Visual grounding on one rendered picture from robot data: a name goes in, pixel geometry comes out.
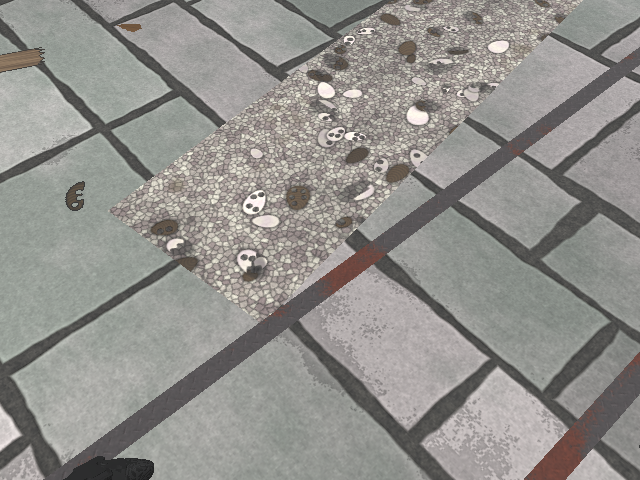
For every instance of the robot left hand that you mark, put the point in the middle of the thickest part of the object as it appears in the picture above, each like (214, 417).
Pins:
(115, 469)

